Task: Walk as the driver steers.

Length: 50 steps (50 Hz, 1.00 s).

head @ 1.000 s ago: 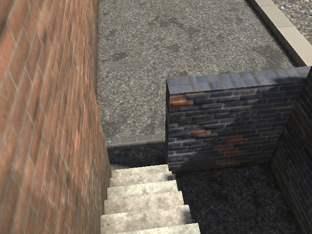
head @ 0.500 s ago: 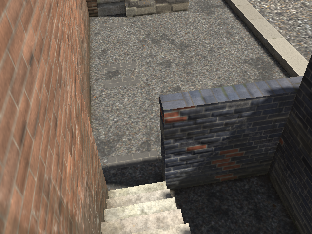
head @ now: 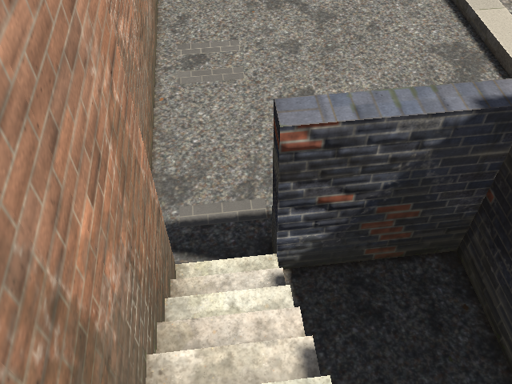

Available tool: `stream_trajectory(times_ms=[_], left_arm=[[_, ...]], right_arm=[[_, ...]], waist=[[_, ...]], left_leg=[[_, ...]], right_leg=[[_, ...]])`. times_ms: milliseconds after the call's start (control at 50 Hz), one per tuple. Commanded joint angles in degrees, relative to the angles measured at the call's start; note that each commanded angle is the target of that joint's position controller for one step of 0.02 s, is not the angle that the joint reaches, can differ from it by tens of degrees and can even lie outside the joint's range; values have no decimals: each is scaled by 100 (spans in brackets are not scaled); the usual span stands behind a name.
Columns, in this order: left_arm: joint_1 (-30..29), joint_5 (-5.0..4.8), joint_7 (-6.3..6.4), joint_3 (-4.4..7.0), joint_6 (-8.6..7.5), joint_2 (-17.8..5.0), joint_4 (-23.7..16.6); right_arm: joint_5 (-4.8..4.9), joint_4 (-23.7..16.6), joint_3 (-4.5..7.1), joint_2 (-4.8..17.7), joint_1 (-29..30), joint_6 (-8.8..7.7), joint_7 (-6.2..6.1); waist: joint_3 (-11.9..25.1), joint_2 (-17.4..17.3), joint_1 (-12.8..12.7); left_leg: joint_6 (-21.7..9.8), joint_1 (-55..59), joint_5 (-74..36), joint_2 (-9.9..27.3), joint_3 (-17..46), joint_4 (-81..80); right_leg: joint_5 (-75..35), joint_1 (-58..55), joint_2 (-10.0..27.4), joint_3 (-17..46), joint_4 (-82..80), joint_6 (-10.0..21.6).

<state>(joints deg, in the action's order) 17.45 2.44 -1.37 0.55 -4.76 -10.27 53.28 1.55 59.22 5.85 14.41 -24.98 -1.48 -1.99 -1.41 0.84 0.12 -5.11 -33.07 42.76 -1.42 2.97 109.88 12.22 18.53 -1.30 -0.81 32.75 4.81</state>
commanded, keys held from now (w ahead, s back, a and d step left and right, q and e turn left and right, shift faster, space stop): w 0.22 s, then no key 0.78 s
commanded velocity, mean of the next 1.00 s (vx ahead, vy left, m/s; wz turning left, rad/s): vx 0.22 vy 0.00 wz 0.00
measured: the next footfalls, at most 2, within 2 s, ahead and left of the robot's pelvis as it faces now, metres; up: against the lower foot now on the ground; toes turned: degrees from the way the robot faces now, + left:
left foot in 0.44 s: +0.25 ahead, +0.22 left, -0.20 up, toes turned +2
right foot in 0.82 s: +0.30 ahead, -0.03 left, -0.20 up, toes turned -3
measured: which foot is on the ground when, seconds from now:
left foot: up 0.00-0.42, down 0.44-1.00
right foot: down 0.00-0.42, up 0.44-0.80, down 0.82-1.00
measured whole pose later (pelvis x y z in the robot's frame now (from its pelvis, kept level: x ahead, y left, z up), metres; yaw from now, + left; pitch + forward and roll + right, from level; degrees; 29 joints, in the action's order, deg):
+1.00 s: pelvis +0.24 +0.12 -0.22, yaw -1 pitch +0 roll +1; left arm 12.3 1.1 -5.8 -3.4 -5.3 -12.9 47.5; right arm -1.1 46.6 -1.0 11.4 -19.9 -6.6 7.0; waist 1.7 3.0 1.0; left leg -2.4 -15.3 24.2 -2.3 -4.4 39.0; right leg 19.8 22.5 4.4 0.7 42.0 -2.7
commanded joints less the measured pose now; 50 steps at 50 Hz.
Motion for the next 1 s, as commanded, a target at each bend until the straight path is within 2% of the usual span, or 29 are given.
stream_trajectory(times_ms=[20,60,80,140,180,200,240,320,360,400,420,440,460,480,500,520,540,560,580,600,620,680,720,760,780,820,840,900,1000], left_arm=[[1897,45,-65,419,-4,-1545,400],[1731,88,-109,234,-106,-927,645],[1247,84,-18,52,-162,-483,537],[380,64,-46,-7,-190,-806,325],[458,-144,-15,-29,-257,-894,380],[452,-295,11,5,-277,-1051,408],[299,-367,8,-6,-253,-1013,401],[514,-119,162,18,-5,-954,423],[746,-29,328,5,227,-782,532],[638,67,372,38,409,-800,512],[1360,323,85,-50,293,-1268,456],[597,-146,213,83,331,-749,531],[1373,146,-409,-126,259,-839,-15],[2224,150,-553,125,147,-873,198],[1547,-105,-574,65,-77,-1049,-774],[30,-350,-430,-164,-171,-787,-1435],[-725,-367,-274,-405,-319,-380,-1714],[-320,-464,-161,-457,-321,-416,-1381],[-307,-361,-180,-521,-254,-332,-1471],[434,-81,-143,-496,-101,-381,-1121],[928,-40,-378,-657,-26,16,-1099],[1061,-43,-593,-410,98,-371,-1022],[511,-43,-503,-319,59,-452,-1213],[448,-160,-342,-318,-39,-279,-1218],[-86,-272,-320,-279,-75,-341,-1380],[-324,-299,-394,-372,-118,-101,-1360],[-286,-284,-392,-418,-174,-69,-1324],[-519,-70,-393,-291,-173,-645,-1040],[-614,-131,-464,-255,-96,-874,-814]], right_arm=[[-76,-251,121,399,-677,-77,-45],[-329,-478,158,454,592,24,-171],[-314,-552,66,193,852,104,-159],[-268,-200,32,-44,321,444,-69],[-271,-665,94,169,1305,418,-30],[-355,-781,-32,-12,1348,382,2],[-258,-1006,36,275,1665,236,64],[-42,-891,-133,25,1792,52,184],[2,-653,-156,112,1044,-6,156],[11,-335,-60,357,-343,-61,76],[-1458,-659,-335,325,-397,-136,783],[-278,40,-47,504,-1567,-209,327],[-1362,-296,-190,850,-1678,-273,871],[-1247,-644,36,1465,-1605,-221,939],[-1081,-1031,-1,1679,-1350,-274,1082],[-865,-994,-94,1528,-539,-419,1147],[-691,-1152,-463,539,11,-485,1118],[-695,-1227,-655,88,242,-541,1150],[-586,-1297,-627,218,335,-580,1104],[-598,-1330,-768,-261,614,-678,863],[-557,-1247,-886,-234,501,-771,798],[-454,-1120,-858,312,104,-988,669],[-377,-1094,-778,449,73,-970,715],[-550,-981,-768,235,110,-879,824],[-218,-1038,-788,-133,42,-833,839],[119,-1066,-802,-261,-184,-728,1001],[155,-1168,-773,-226,-89,-683,1054],[-262,-1402,-586,174,213,-626,952],[-316,-1683,-579,233,262,-530,904]], waist=[[1167,856,-260],[-182,568,-286],[-660,-7,-53],[-487,678,500],[-919,793,177],[-842,613,249],[-1058,765,12],[-758,477,-335],[-636,385,-374],[-533,44,121],[-504,-1125,278],[291,-793,967],[180,-2485,356],[1573,-2646,-83],[2304,-1994,-101],[648,-1340,0],[490,-320,-141],[-242,-190,-440],[-660,-659,-658],[-843,-346,-630],[-692,-536,-704],[-577,-226,-390],[-393,-416,-112],[-201,-253,-70],[-361,44,128],[-129,-67,150],[-89,-65,99],[246,142,44],[424,-46,56]], left_leg=[[146,-3092,-1510,8,1015,72],[583,-3756,-2244,70,1541,-896],[915,-3106,-3407,110,1472,-2616],[877,-812,-5165,-209,509,-3361],[905,-1768,-5577,-219,1091,-4000],[851,-1162,-6626,-10,868,-5044],[799,-265,-6961,123,407,-6184],[800,836,-7339,444,143,-7640],[771,1435,-7753,794,350,-8733],[763,2412,-7904,965,-161,-9959],[387,3730,-5368,790,-169,-9964],[536,3221,-7431,903,-687,-9936],[445,4751,-6718,827,-84,-9056],[-77,6424,-9368,1511,644,-7138],[-1199,6236,-9169,2543,2288,-7489],[-1358,4993,-6485,2874,2857,-8168],[-1274,3848,-5170,3002,2937,-8556],[-1095,2109,-5704,2886,2280,-8945],[-833,750,-4957,2253,1426,-9255],[-484,-323,-3082,1217,596,-8848],[-184,-785,-2094,900,543,-8802],[83,-1261,-897,891,618,-8979],[178,-234,-851,1117,1128,-8835],[195,674,-1733,1364,1353,-8390],[276,1287,-2479,1411,1549,-8422],[499,1770,-3158,1378,1939,-8255],[503,1927,-3530,1404,1973,-8126],[544,1107,-4391,912,818,-8046],[498,1645,-4666,600,86,-7967]], right_leg=[[-1548,-2606,2788,3506,-67,1582],[-1521,-1289,2805,3968,-87,1571],[-757,-41,2454,3149,-355,1176],[238,1871,1457,1973,-309,663],[1367,1303,1295,2138,-90,572],[2138,1532,1428,1939,-335,428],[2427,1683,1202,1632,-310,429],[2138,1195,1004,991,841,323],[1777,549,870,1027,1632,268],[335,319,666,764,3078,290],[2830,1567,761,1043,5245,-374],[1665,360,26,232,5829,43],[3304,2752,-290,622,8407,-508],[4055,4216,-525,472,9674,-505],[4417,4859,-197,204,10309,-832],[3758,6142,329,230,9750,-986],[2982,5675,914,830,8832,-1157],[2166,4648,1181,1018,8389,-1206],[2503,3921,1069,717,8267,-1305],[489,3579,1176,782,6696,-1330],[262,3093,934,624,6771,-1488],[-881,2161,979,365,4884,-1560],[-679,2268,1038,485,4008,-1552],[-430,2334,1159,863,3923,-1530],[381,2624,1157,638,2621,-1556],[-120,1964,1163,590,1711,-1609],[-469,1794,1211,704,1310,-1593],[-1035,34,929,615,789,-1019],[-1337,-382,689,508,443,-638]])
Keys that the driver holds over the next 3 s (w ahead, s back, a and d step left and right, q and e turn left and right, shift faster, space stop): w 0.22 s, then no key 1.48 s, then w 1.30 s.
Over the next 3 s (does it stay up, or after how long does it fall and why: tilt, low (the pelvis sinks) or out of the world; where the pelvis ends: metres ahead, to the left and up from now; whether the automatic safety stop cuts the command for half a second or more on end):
stays up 0.57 0.14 -0.51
